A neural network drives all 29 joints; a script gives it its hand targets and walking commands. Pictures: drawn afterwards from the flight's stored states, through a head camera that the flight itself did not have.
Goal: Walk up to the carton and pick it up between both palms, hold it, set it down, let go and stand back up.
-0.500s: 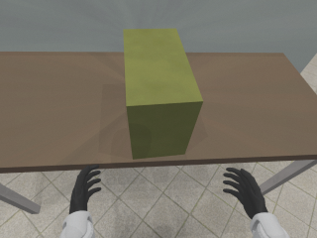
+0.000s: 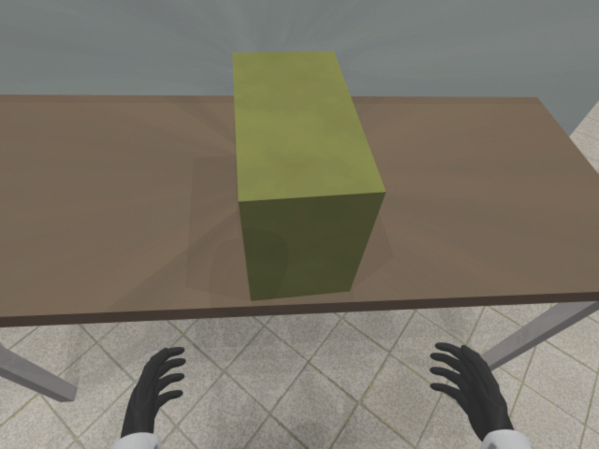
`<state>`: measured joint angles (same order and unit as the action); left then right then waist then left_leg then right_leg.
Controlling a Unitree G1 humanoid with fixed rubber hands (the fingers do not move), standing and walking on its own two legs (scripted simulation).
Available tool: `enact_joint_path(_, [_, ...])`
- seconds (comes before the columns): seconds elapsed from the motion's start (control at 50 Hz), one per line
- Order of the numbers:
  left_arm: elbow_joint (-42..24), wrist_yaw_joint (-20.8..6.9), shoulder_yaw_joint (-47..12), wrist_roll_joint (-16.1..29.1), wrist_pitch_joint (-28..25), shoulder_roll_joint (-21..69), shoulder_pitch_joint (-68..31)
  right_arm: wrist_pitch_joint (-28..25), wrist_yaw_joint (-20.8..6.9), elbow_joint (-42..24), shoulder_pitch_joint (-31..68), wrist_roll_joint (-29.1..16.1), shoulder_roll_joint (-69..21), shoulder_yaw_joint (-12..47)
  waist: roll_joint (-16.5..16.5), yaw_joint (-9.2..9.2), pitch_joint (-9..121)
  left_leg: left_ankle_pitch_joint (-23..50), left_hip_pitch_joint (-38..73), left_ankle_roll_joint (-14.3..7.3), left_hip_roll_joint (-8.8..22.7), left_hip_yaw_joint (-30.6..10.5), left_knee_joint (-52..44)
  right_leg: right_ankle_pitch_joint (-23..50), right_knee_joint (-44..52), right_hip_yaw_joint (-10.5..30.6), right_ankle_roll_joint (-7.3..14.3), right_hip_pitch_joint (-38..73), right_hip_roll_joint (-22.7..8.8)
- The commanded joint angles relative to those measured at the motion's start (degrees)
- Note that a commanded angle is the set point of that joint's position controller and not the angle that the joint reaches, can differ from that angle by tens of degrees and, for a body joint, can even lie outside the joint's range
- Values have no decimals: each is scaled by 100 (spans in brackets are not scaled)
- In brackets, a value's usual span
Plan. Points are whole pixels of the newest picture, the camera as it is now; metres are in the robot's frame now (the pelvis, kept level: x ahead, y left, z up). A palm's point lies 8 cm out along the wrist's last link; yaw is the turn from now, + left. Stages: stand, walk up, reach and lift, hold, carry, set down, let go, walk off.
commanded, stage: set down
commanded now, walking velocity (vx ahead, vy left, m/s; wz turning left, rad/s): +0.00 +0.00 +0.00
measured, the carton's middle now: (292, 175) +0.51 +0.03 +0.05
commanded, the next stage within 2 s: let go in 0.84 s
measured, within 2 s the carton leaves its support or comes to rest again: neither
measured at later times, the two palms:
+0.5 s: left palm (143, 423) +0.17 +0.21 -0.06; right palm (477, 427) +0.16 -0.22 -0.06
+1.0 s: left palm (142, 427) +0.17 +0.22 -0.09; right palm (474, 434) +0.16 -0.23 -0.08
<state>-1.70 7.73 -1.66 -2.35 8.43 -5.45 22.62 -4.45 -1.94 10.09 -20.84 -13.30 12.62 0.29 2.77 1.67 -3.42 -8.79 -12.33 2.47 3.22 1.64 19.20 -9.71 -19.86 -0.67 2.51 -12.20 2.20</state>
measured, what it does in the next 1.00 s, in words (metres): stands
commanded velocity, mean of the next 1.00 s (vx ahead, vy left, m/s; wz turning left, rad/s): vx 0.00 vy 0.00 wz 0.00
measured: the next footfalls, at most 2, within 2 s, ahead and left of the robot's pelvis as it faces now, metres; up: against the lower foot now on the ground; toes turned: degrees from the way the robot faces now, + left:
none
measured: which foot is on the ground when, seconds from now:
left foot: down 0.00-1.00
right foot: down 0.00-1.00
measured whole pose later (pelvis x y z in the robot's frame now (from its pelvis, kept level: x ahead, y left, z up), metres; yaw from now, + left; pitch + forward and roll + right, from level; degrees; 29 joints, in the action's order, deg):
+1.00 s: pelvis +0.02 +0.01 +0.00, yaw +0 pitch +3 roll +0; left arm 22.0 1.7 -1.6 -2.3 5.9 -9.8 14.4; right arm -15.4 -1.0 40.2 -12.9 -4.9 12.6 0.3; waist 2.8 1.7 -3.4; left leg -10.3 -12.3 1.9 2.5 2.0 19.2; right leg -11.1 -19.9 -0.3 1.8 -12.2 1.4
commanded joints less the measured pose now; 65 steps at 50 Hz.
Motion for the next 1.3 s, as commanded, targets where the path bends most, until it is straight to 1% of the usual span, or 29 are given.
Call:
enact_joint_path(0.0, [-287, -72, 172, 471, -360, -871, -670, -472, 67, -324, 314, 554, 408, -80, 29, 71, 794, 239, 815, -280, -419, 209, -159, 97, 432, 532, -194, 290, -456])
enact_joint_path(0.08, [-45, -115, 174, 513, -347, -909, -702, -475, 59, -138, 357, 615, 453, -115, 91, 45, 771, 204, 897, -300, -410, 218, -154, -158, 479, 516, -191, 169, -470])
enact_joint_path(0.14, [230, -150, 309, 377, -358, -992, -712, -573, 69, 87, 359, 715, 420, -123, 45, 103, 778, 312, 875, -281, -429, 250, -122, 81, 418, 476, -228, 241, -455])
enact_joint_path(0.16, [33, -127, 274, 391, -376, -1002, -743, -603, 42, 79, 432, 689, 453, -154, -17, 141, 833, 389, 934, -261, -403, 221, -138, 105, 423, 417, -220, 249, -414])
enact_joint_path(0.2, [490, -175, 318, 302, -377, -956, -766, -667, 30, 311, 454, 745, 416, -92, -12, 108, 699, 310, 907, -272, -436, 268, -111, 141, 413, 449, -229, 191, -438])
enact_joint_path(0.24, [191, -151, 313, 329, -448, -989, -736, -783, 17, 206, 474, 747, 480, -197, 31, 89, 987, 454, 944, -266, -409, 223, -80, 245, 379, 404, -209, 268, -410])
enact_joint_path(0.3, [730, -226, 410, 240, -491, -994, -693, -853, 30, 700, 439, 842, 472, -151, 68, 67, 817, 561, 1016, -241, -411, 265, -81, 637, 359, 384, -228, 273, -412])
enact_joint_path(0.32, [523, -223, 408, 253, -534, -1047, -777, -907, 31, 608, 478, 776, 438, -90, 15, 116, 955, 605, 983, -238, -433, 261, -58, 739, 347, 421, -246, 345, -428])
enact_joint_path(0.38, [875, -273, 461, 187, -558, -1061, -775, -996, 44, 979, 505, 832, 424, -100, -74, 126, 864, 617, 1057, -218, -433, 282, -37, 773, 347, 326, -250, 331, -400])
enact_joint_path(0.4, [815, -296, 449, 204, -610, -1055, -774, -1030, 52, 1026, 489, 867, 422, -91, 18, 44, 959, 719, 1126, -203, -433, 289, -18, 999, 347, 360, -254, 378, -405])
enact_joint_path(0.42, [991, -309, 465, 146, -608, -1091, -752, -1057, 38, 1232, 508, 836, 441, -22, -65, 97, 916, 718, 1076, -187, -429, 287, -29, 1013, 333, 338, -265, 410, -408])
enact_joint_path(0.46, [1026, -344, 494, 186, -627, -1167, -861, -1102, 69, 1334, 622, 929, 471, -121, -19, 33, 990, 673, 1109, -203, -422, 283, 6, 1006, 303, 313, -295, 384, -413])
enact_joint_path(0.48, [949, -350, 482, 183, -635, -1155, -827, -1154, 64, 1306, 595, 875, 407, -94, -169, 42, 1086, 721, 1125, -180, -426, 292, 12, 1063, 307, 322, -263, 439, -415])
enact_joint_path(0.5, [1011, -348, 489, 179, -658, -1157, -810, -1187, 76, 1367, 567, 908, 442, -123, -68, 22, 1086, 770, 1143, -172, -420, 289, 28, 1190, 276, 288, -298, 431, -387])
enact_joint_path(0.58, [1258, -422, 519, 126, -624, -1211, -912, -1274, 99, 1834, 728, 1021, 459, -194, -176, -11, 1051, 778, 1154, -162, -426, 317, 54, 1296, 246, 254, -316, 419, -380])
enact_joint_path(0.62, [1525, -488, 540, 98, -634, -1237, -946, -1318, 127, 2018, 804, 1082, 401, -108, -76, 4, 1025, 716, 1102, -182, -432, 326, 71, 1387, 255, 290, -329, 424, -420])
enact_joint_path(0.66, [1348, -464, 514, 162, -645, -1325, -1003, -1365, 109, 1973, 787, 1032, 391, -137, -205, -11, 1113, 770, 1108, -161, -428, 329, 69, 1385, 242, 261, -317, 474, -407])
enact_joint_path(0.74, [1692, -569, 578, 127, -617, -1320, -1010, -1407, 173, 2331, 856, 1137, 310, -50, -85, -1, 1081, 739, 1063, -170, -452, 339, 96, 1569, 210, 272, -368, 573, -431])
enact_joint_path(0.76, [1556, -544, 539, 111, -619, -1318, -1053, -1435, 165, 2287, 886, 1178, 406, -153, -158, -28, 1081, 697, 1092, -165, -423, 331, 65, 1453, 213, 238, -359, 520, -419])
enact_joint_path(0.8, [2028, -618, 529, 121, -529, -1360, -1122, -1423, 207, 2386, 1041, 1244, 307, -144, -22, -20, 981, 442, 1004, -191, -455, 370, 92, 1047, 239, 235, -344, 487, -401])
enact_joint_path(0.88, [1864, -574, 540, 64, -521, -1409, -1279, -1438, 170, 2624, 1106, 1308, 306, -263, -292, -6, 990, 452, 1021, -168, -429, 349, 102, 954, 182, 192, -328, 439, -388])
enact_joint_path(0.9, [1983, -592, 541, 78, -512, -1408, -1319, -1462, 173, 2699, 1160, 1339, 338, -299, -170, -40, 1023, 474, 1047, -182, -412, 331, 108, 1028, 144, 184, -343, 387, -371])
enact_joint_path(0.94, [1907, -582, 506, 113, -519, -1404, -1444, -1463, 175, 2675, 1148, 1314, 250, -270, -196, -79, 1048, 393, 1010, -181, -438, 337, 116, 940, 173, 211, -321, 395, -370])
enact_joint_path(1.02, [2066, -577, 481, 58, -506, -1377, -1434, -1494, 131, 2853, 1251, 1341, 323, -262, -222, 9, 1029, 434, 998, -181, -411, 315, 122, 1018, 104, 156, -306, 383, -366])
enact_joint_path(1.16, [2115, -568, 353, 2, -471, -1262, -1415, -1501, 82, 3057, 1282, 1323, 459, -344, -281, -65, 1057, 500, 1060, -187, -390, 266, 172, 989, 71, 98, -257, 391, -302])
enact_joint_path(1.18, [2119, -575, 345, 6, -457, -1242, -1432, -1502, 88, 3054, 1307, 1322, 437, -350, -307, -37, 1109, 509, 1005, -180, -411, 277, 207, 1022, 49, 101, -239, 442, -299])
enact_joint_path(1.2, [2136, -591, 388, 34, -451, -1273, -1480, -1507, 102, 3001, 1300, 1337, 426, -314, -135, -90, 1224, 507, 1025, -198, -418, 266, 204, 1173, 55, 109, -279, 520, -308])
enact_joint_path(1.26, [2092, -583, 404, -39, -494, -1274, -1336, -1553, 78, 3042, 1257, 1308, 517, -341, -338, -17, 1272, 753, 1091, -185, -394, 253, 244, 1447, 14, 85, -239, 560, -288])
enact_joint_path(1.28, [2116, -595, 414, -17, -503, -1306, -1360, -1542, 72, 3029, 1268, 1294, 508, -322, -285, -60, 1338, 841, 1137, -199, -388, 228, 252, 1553, -14, 80, -231, 587, -254])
